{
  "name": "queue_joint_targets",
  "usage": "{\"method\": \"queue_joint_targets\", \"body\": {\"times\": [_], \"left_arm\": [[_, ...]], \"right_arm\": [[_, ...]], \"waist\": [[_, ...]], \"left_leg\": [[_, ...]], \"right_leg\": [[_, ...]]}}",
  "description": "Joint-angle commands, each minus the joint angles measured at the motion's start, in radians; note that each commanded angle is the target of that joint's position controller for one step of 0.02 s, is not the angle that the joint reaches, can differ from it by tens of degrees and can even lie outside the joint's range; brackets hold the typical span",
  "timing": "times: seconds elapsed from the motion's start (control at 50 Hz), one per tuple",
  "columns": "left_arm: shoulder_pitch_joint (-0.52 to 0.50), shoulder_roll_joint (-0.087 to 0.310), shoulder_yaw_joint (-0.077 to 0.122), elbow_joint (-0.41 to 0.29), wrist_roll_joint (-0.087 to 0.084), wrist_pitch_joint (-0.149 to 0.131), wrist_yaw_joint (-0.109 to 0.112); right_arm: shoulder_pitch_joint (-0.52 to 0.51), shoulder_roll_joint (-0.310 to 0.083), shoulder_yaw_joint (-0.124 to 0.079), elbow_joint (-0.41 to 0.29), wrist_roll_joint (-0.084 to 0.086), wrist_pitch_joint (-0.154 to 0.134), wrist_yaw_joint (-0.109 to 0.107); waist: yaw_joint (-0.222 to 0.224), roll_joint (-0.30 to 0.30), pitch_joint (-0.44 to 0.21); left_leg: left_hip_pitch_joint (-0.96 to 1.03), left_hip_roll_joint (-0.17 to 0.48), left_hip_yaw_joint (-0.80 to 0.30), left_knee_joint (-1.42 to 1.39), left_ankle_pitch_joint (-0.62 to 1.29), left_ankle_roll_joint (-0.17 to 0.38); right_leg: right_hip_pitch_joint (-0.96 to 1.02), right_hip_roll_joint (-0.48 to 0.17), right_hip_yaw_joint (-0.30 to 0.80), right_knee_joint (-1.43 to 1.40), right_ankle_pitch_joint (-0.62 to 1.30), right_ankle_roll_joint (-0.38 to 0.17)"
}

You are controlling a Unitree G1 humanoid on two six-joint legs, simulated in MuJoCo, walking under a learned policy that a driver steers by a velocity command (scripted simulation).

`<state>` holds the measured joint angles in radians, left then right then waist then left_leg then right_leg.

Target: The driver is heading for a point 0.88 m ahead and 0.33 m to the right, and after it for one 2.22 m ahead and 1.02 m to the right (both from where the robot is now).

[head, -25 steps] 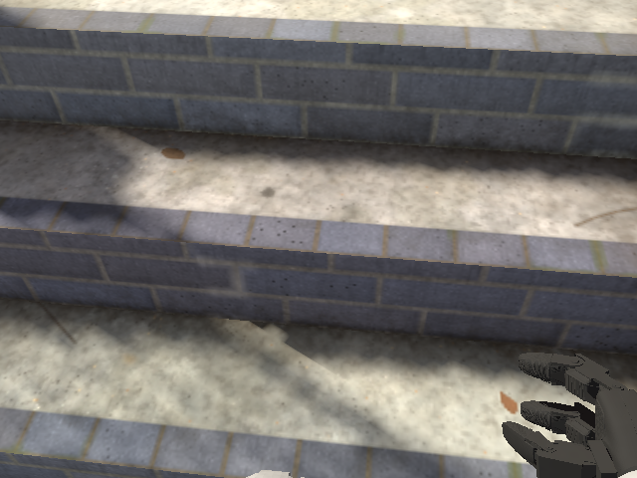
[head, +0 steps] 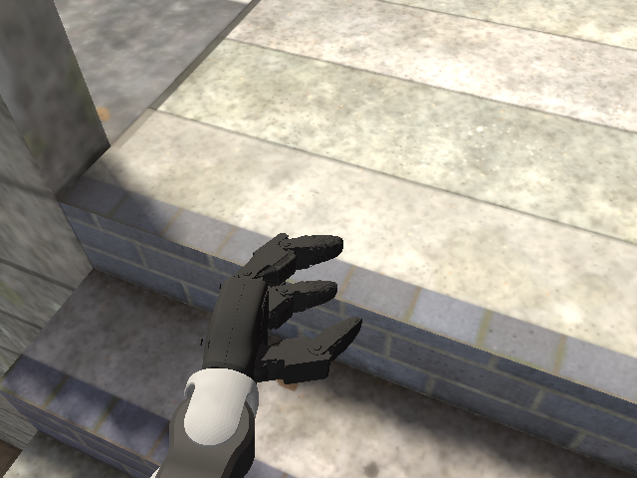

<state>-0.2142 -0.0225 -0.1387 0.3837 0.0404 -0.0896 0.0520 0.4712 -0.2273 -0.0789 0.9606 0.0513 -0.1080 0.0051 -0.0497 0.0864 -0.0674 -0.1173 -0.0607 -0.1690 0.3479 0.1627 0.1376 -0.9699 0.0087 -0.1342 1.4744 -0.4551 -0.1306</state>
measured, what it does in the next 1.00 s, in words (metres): climbs, turning right: right foot 0.19 m higher, then left foot 0.19 m higher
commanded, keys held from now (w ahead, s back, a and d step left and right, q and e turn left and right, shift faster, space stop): w+shift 0.06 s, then w+e+shift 0.86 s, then e+shift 0.08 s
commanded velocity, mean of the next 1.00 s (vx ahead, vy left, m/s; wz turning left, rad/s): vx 0.99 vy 0.00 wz -0.62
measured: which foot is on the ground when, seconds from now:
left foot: down 0.00-0.00, up 0.02-0.36, down 0.38-0.78, up 0.80-1.00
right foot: up 0.00-0.00, down 0.02-0.38, up 0.40-0.76, down 0.78-1.00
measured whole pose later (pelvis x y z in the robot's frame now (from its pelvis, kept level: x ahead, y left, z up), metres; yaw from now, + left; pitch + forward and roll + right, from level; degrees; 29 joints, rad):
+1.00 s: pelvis +0.73 -0.24 +0.48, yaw -37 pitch +4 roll -1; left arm 0.46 0.26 0.06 0.86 0.02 -0.05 0.00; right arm 0.03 -0.12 0.05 0.44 -0.07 -0.10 0.00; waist 0.02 0.00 -0.09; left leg -0.97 0.05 -0.10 1.58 -0.37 0.01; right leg -0.27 0.25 0.15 0.68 -0.42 -0.17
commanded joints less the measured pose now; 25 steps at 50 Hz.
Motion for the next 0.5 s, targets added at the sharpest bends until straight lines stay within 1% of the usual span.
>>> {"method": "queue_joint_targets", "body": {"times": [0.02, 0.04, 0.06, 0.08, 0.1, 0.12, 0.14, 0.16, 0.18, 0.2, 0.22, 0.24, 0.26, 0.28, 0.3, 0.32, 0.34, 0.36, 0.38, 0.4, 0.42, 0.44, 0.46, 0.48, 0.5], "left_arm": [[0.534, 0.381, 0.197, 0.179, -0.059, 0.009, -0.009], [0.429, 0.347, 0.197, 0.251, -0.039, 0.002, -0.043], [0.480, 0.341, 0.212, 0.244, -0.038, 0.015, -0.047], [0.445, 0.255, 0.191, 0.306, -0.023, 0.006, -0.039], [0.423, 0.186, 0.175, 0.368, -0.014, -0.007, -0.038], [0.499, 0.164, 0.178, 0.442, -0.005, -0.027, -0.049], [0.538, 0.139, 0.171, 0.485, -0.014, -0.040, -0.053], [0.509, 0.123, 0.163, 0.503, -0.026, -0.050, -0.063], [0.482, 0.118, 0.158, 0.521, -0.034, -0.057, -0.067], [0.545, 0.178, 0.168, 0.535, -0.023, -0.071, -0.064], [0.608, 0.203, 0.174, 0.555, -0.027, -0.079, -0.053], [0.707, 0.223, 0.177, 0.592, -0.040, -0.082, -0.044], [0.793, 0.255, 0.194, 0.619, -0.053, -0.068, -0.037], [0.822, 0.276, 0.201, 0.616, -0.055, -0.045, -0.027], [0.734, 0.273, 0.199, 0.577, -0.072, -0.032, -0.010], [0.715, 0.357, 0.210, 0.521, -0.114, -0.054, -0.005], [0.640, 0.538, 0.266, 0.470, -0.092, -0.091, -0.018], [0.536, 0.595, 0.299, 0.428, -0.105, -0.112, -0.034], [0.521, 0.524, 0.301, 0.422, -0.101, -0.137, -0.065], [0.511, 0.330, 0.271, 0.360, -0.090, -0.138, -0.108], [0.484, 0.341, 0.280, 0.290, -0.038, -0.125, -0.108], [0.409, 0.247, 0.260, 0.220, -0.011, -0.103, -0.096], [0.344, 0.170, 0.219, 0.165, 0.010, -0.078, -0.079], [0.320, 0.076, 0.176, 0.127, 0.025, -0.052, -0.072], [0.344, 0.028, 0.149, 0.127, 0.014, -0.026, -0.072]], "right_arm": [[-0.443, -0.207, -0.081, -0.283, -0.082, -0.093, 0.013], [-0.124, 0.043, -0.026, -0.298, -0.097, -0.085, 0.024], [-0.135, 0.034, -0.009, -0.307, -0.107, -0.070, 0.029], [-0.239, 0.066, 0.013, -0.372, -0.112, -0.048, 0.032], [-0.304, 0.113, 0.044, -0.397, -0.135, -0.033, 0.022], [-0.389, 0.156, 0.071, -0.434, -0.139, -0.020, 0.008], [-0.388, 0.176, 0.090, -0.440, -0.141, -0.001, 0.001], [-0.426, 0.154, 0.099, -0.464, -0.129, 0.013, -0.001], [-0.524, 0.150, 0.110, -0.520, -0.123, 0.027, -0.001], [-0.632, 0.151, 0.114, -0.578, -0.125, 0.042, -0.006], [-0.691, 0.153, 0.117, -0.617, -0.123, 0.051, -0.007], [-0.738, 0.158, 0.121, -0.634, -0.129, 0.051, -0.007], [-0.811, 0.157, 0.131, -0.658, -0.122, 0.040, 0.000], [-0.817, 0.141, 0.145, -0.678, -0.111, 0.038, 0.009], [-0.749, 0.181, 0.158, -0.678, -0.094, 0.037, 0.014], [-0.599, 0.123, 0.128, -0.603, -0.066, 0.044, -0.001], [-0.330, 0.056, 0.081, -0.589, -0.038, 0.060, -0.024], [-0.150, -0.042, 0.029, -0.526, -0.044, 0.087, -0.040], [-0.106, -0.136, -0.009, -0.481, -0.063, 0.084, -0.039], [-0.134, -0.230, -0.043, -0.416, -0.089, 0.067, -0.038], [-0.191, -0.193, -0.045, -0.439, -0.104, 0.076, -0.030], [-0.278, -0.115, -0.024, -0.365, -0.087, 0.065, -0.024], [-0.264, -0.028, 0.004, -0.253, -0.082, 0.037, -0.026], [-0.195, 0.029, 0.016, -0.152, -0.092, 0.013, -0.021], [-0.146, 0.095, 0.035, -0.070, -0.099, -0.005, -0.015]], "waist": [[0.368, -0.251, -0.310], [0.047, -0.431, -0.337], [0.109, -0.231, -0.354], [0.051, -0.148, -0.177], [0.011, -0.045, 0.017], [0.034, -0.073, 0.088], [0.009, -0.075, 0.134], [-0.037, -0.066, 0.196], [-0.059, -0.079, 0.231], [-0.019, -0.141, 0.223], [0.002, -0.162, 0.219], [0.040, -0.157, 0.204], [0.084, -0.090, 0.234], [0.102, -0.062, 0.175], [0.026, -0.031, 0.038], [-0.040, -0.052, -0.249], [-0.182, -0.254, -0.384], [-0.300, -0.239, -0.468], [-0.284, -0.122, -0.513], [-0.197, 0.239, -0.469], [-0.175, 0.118, -0.500], [-0.087, 0.012, -0.321], [-0.037, -0.111, -0.116], [-0.001, -0.149, -0.009], [0.054, -0.159, 0.065]], "left_leg": [[-0.264, -0.044, -0.004, 1.020, 0.371, -0.047], [-0.712, -0.168, -0.192, 1.448, -0.321, -0.098], [-0.837, -0.169, -0.143, 1.746, -0.344, -0.069], [-1.004, -0.142, -0.083, 1.869, -0.372, -0.037], [-1.130, -0.108, -0.064, 1.900, -0.446, -0.005], [-1.248, -0.112, -0.054, 2.002, -0.567, 0.019], [-1.272, -0.082, -0.016, 2.024, -0.575, 0.032], [-1.216, -0.016, 0.081, 1.837, -0.596, 0.024], [-1.133, 0.034, 0.175, 1.694, -0.629, 0.009], [-1.107, 0.026, 0.253, 1.738, -0.670, -0.005], [-1.148, 0.057, 0.252, 1.786, -0.701, -0.007], [-1.296, 0.086, 0.255, 1.842, -0.770, -0.002], [-1.313, 0.091, 0.339, 1.629, -0.827, -0.002], [-1.075, 0.091, 0.379, 1.356, -0.792, -0.001], [-0.587, 0.071, 0.340, 1.044, -0.657, 0.019], [-0.110, -0.065, 0.397, 1.033, -0.543, -0.020], [0.065, -0.047, 0.275, 0.984, -0.516, -0.032], [0.107, -0.031, 0.218, 0.775, -0.588, -0.036], [0.218, 0.035, 0.061, 0.620, -0.660, -0.005], [0.264, 0.339, -0.486, 0.244, -0.598, 0.129], [0.174, 0.458, -0.776, 0.049, -0.707, 0.182], [0.105, 0.424, -0.674, 0.046, -0.951, 0.185], [0.042, 0.411, -0.523, 0.050, -0.948, 0.164], [-0.003, 0.390, -0.374, 0.040, -0.792, 0.106], [-0.061, 0.349, -0.201, 0.042, -0.670, 0.046]], "right_leg": [[0.892, -0.023, 0.262, -0.800, 0.207, -0.061], [1.155, -0.268, 0.576, -0.679, 1.030, -0.149], [1.109, -0.299, 0.788, -0.849, 0.816, -0.171], [1.015, -0.267, 0.761, -0.929, 0.393, -0.188], [0.883, -0.226, 0.636, -0.974, 0.245, -0.136], [0.900, -0.197, 0.523, -1.006, 0.296, -0.115], [0.833, -0.166, 0.437, -1.054, 0.349, -0.086], [0.699, -0.116, 0.330, -1.132, 0.376, -0.047], [0.560, -0.074, 0.255, -1.211, 0.447, -0.011], [0.522, -0.109, 0.296, -1.324, 0.631, -0.050], [0.552, -0.137, 0.343, -1.376, 0.623, -0.087], [0.716, -0.163, 0.373, -1.381, 0.610, -0.105], [0.786, -0.141, 0.323, -1.450, 0.701, -0.066], [0.730, -0.111, 0.290, -1.513, 0.881, -0.087], [0.585, -0.076, 0.216, -1.501, 1.198, -0.066], [0.505, -0.101, 0.259, -1.368, 1.891, -0.086], [0.611, -0.188, 0.320, -1.198, 2.220, -0.100], [0.745, -0.207, 0.345, -0.924, 2.266, -0.094], [0.704, -0.151, 0.383, -0.657, 1.986, -0.079], [0.394, 0.118, 0.339, -0.119, 0.635, -0.012], [0.269, 0.147, 0.354, 0.458, 0.378, 0.026], [0.072, 0.072, 0.302, 0.649, 0.385, 0.010], [-0.104, 0.036, 0.265, 0.753, 0.341, -0.022], [-0.228, 0.011, 0.274, 0.887, 0.286, -0.064], [-0.287, -0.007, 0.286, 0.931, 0.235, -0.089]]}}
